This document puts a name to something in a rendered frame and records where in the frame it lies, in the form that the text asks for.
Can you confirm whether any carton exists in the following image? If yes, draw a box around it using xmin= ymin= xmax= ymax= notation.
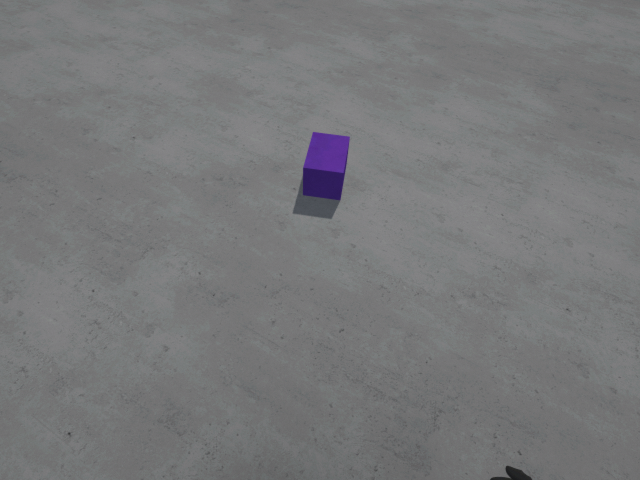
xmin=303 ymin=132 xmax=350 ymax=200

